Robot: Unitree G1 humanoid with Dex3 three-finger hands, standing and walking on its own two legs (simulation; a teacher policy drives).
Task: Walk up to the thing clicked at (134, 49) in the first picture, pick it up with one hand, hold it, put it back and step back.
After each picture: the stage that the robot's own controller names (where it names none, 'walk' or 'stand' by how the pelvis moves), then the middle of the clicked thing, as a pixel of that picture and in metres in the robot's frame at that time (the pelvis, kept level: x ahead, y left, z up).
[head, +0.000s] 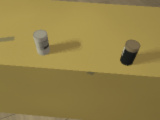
stand; (129, 53) +0.55 -0.22 -0.06
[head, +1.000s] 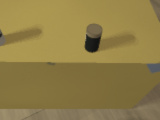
walk; (92, 38) +0.55 -0.03 -0.02
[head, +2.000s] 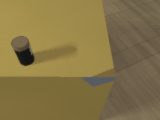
stand; (23, 51) +0.48 +0.27 -0.02
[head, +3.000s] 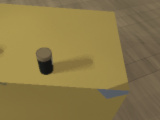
stand; (45, 61) +0.49 +0.18 -0.06
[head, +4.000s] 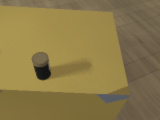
stand; (42, 66) +0.45 +0.18 -0.06
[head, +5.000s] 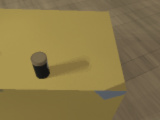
stand; (40, 65) +0.47 +0.19 -0.06
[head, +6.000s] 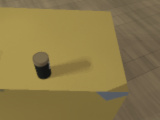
stand; (42, 66) +0.47 +0.18 -0.06
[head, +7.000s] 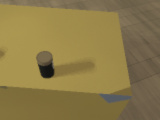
stand; (46, 65) +0.47 +0.17 -0.06
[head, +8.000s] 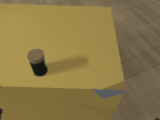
rise first; (38, 63) +0.47 +0.21 -0.06
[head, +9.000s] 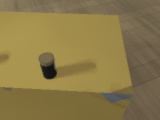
go down; (48, 66) +0.47 +0.20 -0.06
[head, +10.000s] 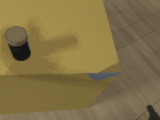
go down; (19, 44) +0.47 +0.19 -0.01
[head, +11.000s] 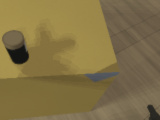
approach; (16, 48) +0.47 +0.20 +0.00
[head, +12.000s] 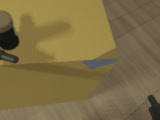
close in; (4, 31) +0.49 +0.20 +0.04
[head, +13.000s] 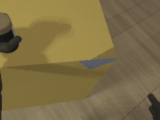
lift; (3, 34) +0.48 +0.19 +0.03
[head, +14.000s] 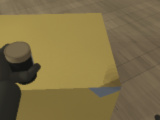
lift; (22, 64) +0.33 +0.18 +0.15
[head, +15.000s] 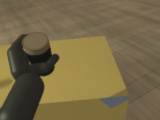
hold; (40, 55) +0.30 +0.12 +0.25
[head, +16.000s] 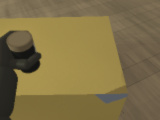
hold; (25, 53) +0.36 +0.18 +0.17
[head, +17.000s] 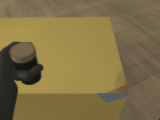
crouch; (27, 64) +0.33 +0.18 +0.15
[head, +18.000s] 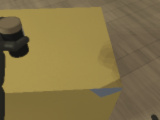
crouch; (14, 37) +0.44 +0.21 +0.15
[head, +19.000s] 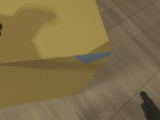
lower; out of the picture +0.51 +0.22 +0.04
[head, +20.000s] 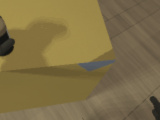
lower; out of the picture +0.48 +0.21 +0.03
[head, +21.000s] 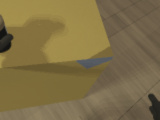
lower; out of the picture +0.49 +0.21 +0.03
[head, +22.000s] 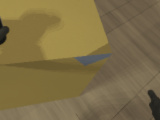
lower; out of the picture +0.51 +0.21 +0.04
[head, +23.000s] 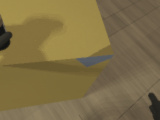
loosen; out of the picture +0.50 +0.21 +0.04
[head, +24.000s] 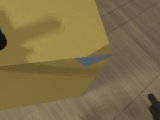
withdraw; out of the picture +0.49 +0.22 +0.04
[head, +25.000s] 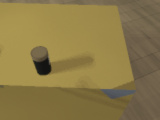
sink last; (41, 61) +0.46 +0.20 -0.02
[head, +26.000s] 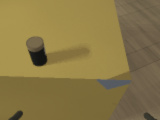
stand; (37, 52) +0.49 +0.20 -0.01
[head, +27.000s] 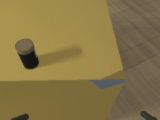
stand; (28, 54) +0.48 +0.22 +0.00
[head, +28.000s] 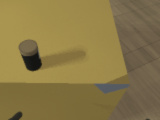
stand; (31, 56) +0.46 +0.21 +0.00
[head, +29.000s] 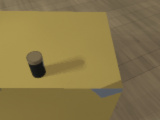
stand; (36, 65) +0.48 +0.22 -0.06
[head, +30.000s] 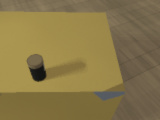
stand; (37, 68) +0.46 +0.21 -0.06
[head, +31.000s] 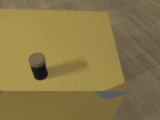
stand; (38, 67) +0.47 +0.20 -0.06
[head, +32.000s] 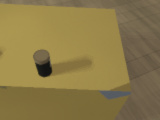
walk; (43, 63) +0.47 +0.18 -0.06
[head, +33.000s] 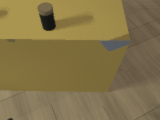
walk; (47, 17) +0.66 +0.17 -0.03
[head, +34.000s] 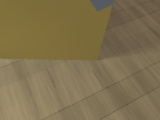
walk; out of the picture +0.97 +0.23 -0.03
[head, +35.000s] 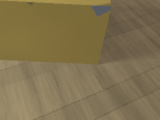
stand; out of the picture +1.11 +0.19 -0.04
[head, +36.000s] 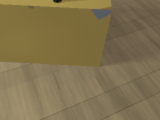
stand; out of the picture +1.09 +0.18 -0.06
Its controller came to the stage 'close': yes
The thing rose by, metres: 0.30
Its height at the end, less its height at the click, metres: +0.00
